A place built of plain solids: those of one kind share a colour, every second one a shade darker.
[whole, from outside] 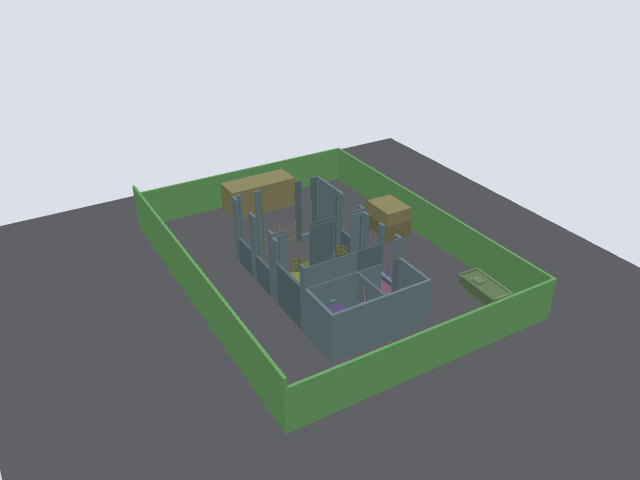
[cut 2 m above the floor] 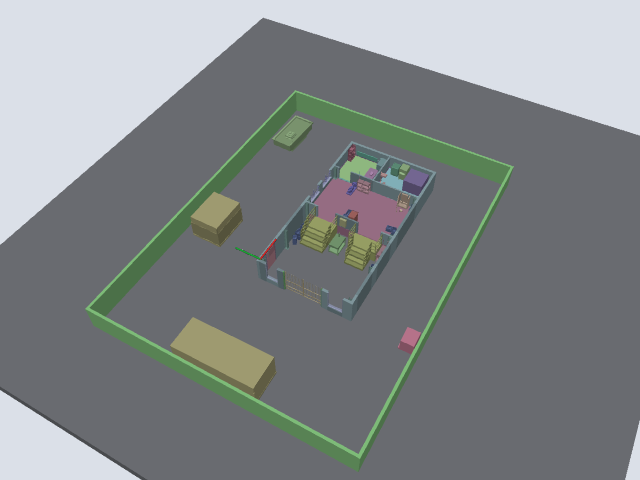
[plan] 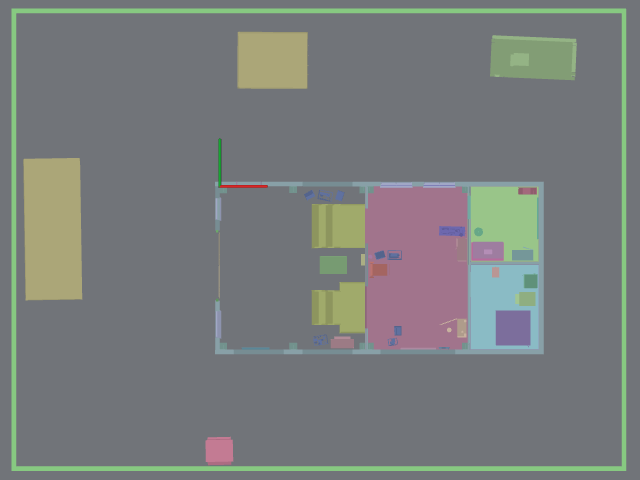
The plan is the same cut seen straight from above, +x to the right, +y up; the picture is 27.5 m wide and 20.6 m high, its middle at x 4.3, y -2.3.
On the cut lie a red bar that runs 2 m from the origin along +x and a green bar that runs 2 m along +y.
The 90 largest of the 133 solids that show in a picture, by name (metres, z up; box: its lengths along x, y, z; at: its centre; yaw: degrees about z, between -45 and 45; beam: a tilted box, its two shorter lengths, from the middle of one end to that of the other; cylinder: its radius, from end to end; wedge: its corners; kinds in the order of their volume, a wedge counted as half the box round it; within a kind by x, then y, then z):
{
 "beyond_container_1": {"box": [0.08, 6.06, 0.23], "at": [-8.35, -1.86, 0.06], "yaw": 0.9},
 "beyond_container_2": {"box": [2.32, 5.99, 2.59], "at": [-7.17, -1.82, 1.24], "yaw": 0.9},
 "beyond_container_3": {"box": [2.4, 6.06, 2.65], "at": [-7.17, -1.82, 1.27], "yaw": 0.9},
 "beyond_container_4": {"box": [0.08, 6.06, 0.23], "at": [-5.99, -1.83, 0.06], "yaw": 0.9},
 "beyond_container_5": {"box": [0.02, 2.44, 1.48], "at": [0.79, 5.42, 0.68], "yaw": -0.2},
 "beyond_container_6": {"box": [3.0, 0.02, 1.48], "at": [2.26, 4.22, 0.68], "yaw": -0.2},
 "beyond_container_7": {"box": [3.0, 0.08, 0.23], "at": [2.26, 4.23, 0.06], "yaw": -0.2},
 "beyond_container_8": {"box": [3.0, 0.02, 1.48], "at": [2.27, 6.6, 0.68], "yaw": -0.2},
 "beyond_container_9": {"box": [2.93, 2.32, 2.59], "at": [2.28, 5.41, 1.24], "yaw": -0.2},
 "beyond_container_10": {"box": [0.037, 2.44, 1.48], "at": [3.75, 5.41, 0.68], "yaw": -0.2},
 "yard_bound_1": {"box": [0.2, 19.84, 3.2], "at": [-8.84, -2.29, 1.55]},
 "yard_bound_2": {"box": [26.38, 0.2, 3.9], "at": [4.25, -12.11, 1.9]},
 "yard_bound_3": {"box": [26.38, 0.2, 3.2], "at": [4.25, 7.53, 1.55]},
 "yard_bound_4": {"box": [0.2, 19.84, 3.2], "at": [17.34, -2.29, 1.55]},
 "wall_1": {"box": [0.2, 0.71, 5.35], "at": [-0.1, -6.85, 2.62]},
 "wall_2": {"box": [0.2, 1.16, 0.5], "at": [-0.1, -5.92, 0.2]},
 "wall_3": {"box": [0.2, 0.46, 5.35], "at": [-0.1, -5.12, 2.62]},
 "wall_4": {"box": [0.2, 0.46, 5.35], "at": [-0.1, -1.68, 2.62]},
 "wall_5": {"box": [0.2, 0.96, 0.5], "at": [-0.1, -0.97, 0.2]},
 "wall_6": {"box": [0.2, 0.71, 5.35], "at": [-0.1, -0.15, 2.62]},
 "wall_7": {"box": [0.81, 0.2, 5.35], "at": [0.2, -7.1, 2.62]},
 "wall_8": {"box": [2.16, 0.2, 2.25], "at": [1.68, -7.1, 1.07]},
 "wall_9": {"box": [3.76, 0.2, 5.35], "at": [1.68, 0.1, 2.62]},
 "wall_10": {"box": [0.81, 0.2, 5.35], "at": [3.15, -7.1, 2.62]},
 "wall_11": {"box": [2.16, 0.2, 2.25], "at": [4.62, -7.1, 1.07]},
 "wall_12": {"box": [2.16, 0.2, 2.25], "at": [4.62, 0.1, 1.07]},
 "wall_13": {"box": [0.61, 0.2, 5.35], "at": [6.0, -7.1, 2.62]},
 "wall_14": {"box": [0.61, 0.2, 5.35], "at": [6.0, 0.1, 2.62]},
 "wall_15": {"box": [0.06, 0.9, 5.35], "at": [6.27, -6.55, 2.62]},
 "wall_16": {"box": [0.06, 1.85, 5.35], "at": [6.27, -3.38, 2.62]},
 "wall_17": {"box": [0.06, 0.95, 5.35], "at": [6.27, -0.47, 2.62]},
 "wall_18": {"box": [0.06, 0.9, 5.1], "at": [6.33, -6.55, 2.5]},
 "wall_19": {"box": [0.06, 1.85, 5.1], "at": [6.33, -3.38, 2.5]},
 "wall_20": {"box": [0.06, 0.95, 5.1], "at": [6.33, -0.47, 2.5]},
 "wall_21": {"box": [0.61, 0.2, 5.1], "at": [6.6, -7.1, 2.5]},
 "wall_22": {"box": [0.61, 0.2, 5.1], "at": [6.6, 0.1, 2.5]},
 "wall_23": {"box": [3.21, 0.2, 3.4], "at": [8.5, -7.1, 1.65]},
 "wall_24": {"box": [0.51, 0.2, 5.1], "at": [8.5, 0.1, 2.5]},
 "wall_25": {"box": [1.36, 0.2, 1.35], "at": [9.43, 0.1, 0.62]},
 "wall_26": {"box": [0.61, 0.2, 5.1], "at": [10.4, -7.1, 2.5]},
 "wall_27": {"box": [0.61, 0.2, 5.1], "at": [10.4, 0.1, 2.5]},
 "wall_28": {"box": [0.06, 3.76, 5.1], "at": [10.67, -5.12, 2.5]},
 "wall_29": {"box": [0.06, 1.96, 5.1], "at": [10.67, -2.38, 2.5]},
 "wall_30": {"box": [0.06, 0.4, 5.1], "at": [10.67, -0.2, 2.5]},
 "wall_31": {"box": [0.06, 3.7, 3.6], "at": [10.73, -5.15, 1.75]},
 "wall_32": {"box": [0.06, 1.9, 3.6], "at": [10.73, -2.35, 1.75]},
 "wall_33": {"box": [0.06, 0.4, 3.6], "at": [10.73, -0.2, 1.75]},
 "wall_34": {"box": [3.0, 0.06, 3.6], "at": [12.2, -3.33, 1.75]},
 "wall_35": {"box": [3.0, 0.06, 3.6], "at": [12.2, -3.27, 1.75]},
 "wall_36": {"box": [3.2, 0.2, 3.6], "at": [12.3, -7.1, 1.75]},
 "wall_37": {"box": [3.2, 0.2, 3.6], "at": [12.3, 0.1, 1.75]},
 "wall_38": {"box": [0.2, 3.9, 3.6], "at": [13.8, -5.25, 1.75]},
 "wall_39": {"box": [0.2, 3.5, 3.6], "at": [13.8, -1.55, 1.75]},
 "raised_floor_hall_1": {"box": [0.07, 1.89, 0.9], "at": [6.27, -5.2, 0.4]},
 "raised_floor_hall_2": {"box": [4.53, 7.13, 0.9], "at": [8.5, -3.5, 0.4]},
 "raised_floor_climate_1": {"box": [3.13, 3.83, 0.9], "at": [12.2, -5.15, 0.4]},
 "raised_floor_office_1": {"box": [3.13, 3.43, 0.9], "at": [12.2, -1.65, 0.4]},
 "beyond_skip_1": {"box": [0.7, 0.68, 0.12], "at": [12.97, 5.42, 1.13], "yaw": -2.5},
 "beyond_skip_2": {"box": [2.6, 1.45, 0.58], "at": [13.44, 5.52, 0.61], "yaw": -2.5},
 "beyond_skip_3": {"box": [3.37, 1.67, 0.56], "at": [13.46, 5.52, 0.84], "yaw": -2.5},
 "beyond_skip_4": {"box": [2.23, 1.3, 1.03], "at": [13.48, 5.52, 0.46], "yaw": -2.5},
 "beyond_skip_5": {"box": [3.6, 0.15, 0.12], "at": [13.5, 6.34, 1.18], "yaw": -2.5},
 "beyond_skip_6": {"box": [3.03, 0.14, 0.12], "at": [13.72, 4.69, 1.18], "yaw": -2.5},
 "door_landing_1": {"box": [0.32, 1.5, 0.22], "at": [4.1, -5.2, 0.06]},
 "door_landing_2": {"box": [0.32, 1.9, 0.22], "at": [4.1, -1.7, 0.06]},
 "door_landing_3": {"box": [0.32, 1.5, 0.39], "at": [4.4, -5.2, 0.14]},
 "door_landing_4": {"box": [0.32, 1.9, 0.39], "at": [4.4, -1.7, 0.14]},
 "door_landing_5": {"box": [0.32, 1.5, 0.56], "at": [4.7, -5.2, 0.23]},
 "door_landing_6": {"box": [0.32, 1.9, 0.56], "at": [4.7, -1.7, 0.23]},
 "door_landing_7": {"box": [0.32, 1.5, 0.73], "at": [5.0, -5.2, 0.32]},
 "door_landing_8": {"box": [0.32, 1.9, 0.73], "at": [5.0, -1.7, 0.32]},
 "door_landing_9": {"box": [1.1, 2.2, 0.9], "at": [5.69, -5.2, 0.4]},
 "door_landing_10": {"box": [1.1, 1.9, 0.9], "at": [5.69, -1.7, 0.4]},
 "climate_chamber_1": {"box": [1.5, 1.5, 1.62], "at": [12.59, -6.08, 1.74]},
 "beyond_tote_tank_1": {"box": [1.03, 1.03, 0.21], "at": [-0.02, -11.36, 0.05], "yaw": 1.1},
 "beyond_tote_tank_2": {"box": [1.18, 0.94, 1.02], "at": [-0.02, -11.35, 0.63], "yaw": 1.1},
 "instrument_rack_1": {"box": [0.7, 0.6, 1.14], "at": [13.2, -4.83, 1.53]},
 "cupboard_steel_low_1": {"box": [0.92, 0.45, 1.05], "at": [13.0, -2.95, 1.32]},
 "wheelie_bin_1": {"box": [0.62, 0.51, 1.12], "at": [6.88, -3.58, 1.36]},
 "surface_table_1": {"box": [1.17, 0.77, 0.15], "at": [4.88, -3.38, 0.15]},
 "surface_table_2": {"box": [1.16, 0.76, 0.2], "at": [4.88, -3.38, 0.79]},
 "lab_fridge_1": {"box": [0.58, 0.56, 0.87], "at": [13.35, -4.07, 1.24]},
 "control_cabinet_1": {"box": [0.4, 0.8, 0.18], "at": [10.39, -6.08, 0.89]},
 "control_cabinet_2": {"box": [0.14, 0.49, 1.03], "at": [10.52, -6.07, 1.78]},
 "desk_load_lived_1": {"box": [1.3, 0.72, 0.12], "at": [11.52, -2.73, 1.64]},
 "shelving_bay_1": {"box": [1.0, 0.4, 0.22], "at": [5.26, -6.75, 1.26]},
 "desk_frame_1": {"box": [1.4, 0.8, 0.07], "at": [11.49, -2.79, 1.54]},
 "pump_set_1": {"box": [1.11, 0.41, 0.15], "at": [9.97, -1.92, 0.87], "yaw": -1.6},
 "distribution_board_1": {"box": [0.18, 0.5, 0.7], "at": [6.15, -3.15, 1.5]},
 "door_leaf_1": {"box": [1.0, 0.044, 1.23], "at": [1.25, 0.0, 0.56]}
}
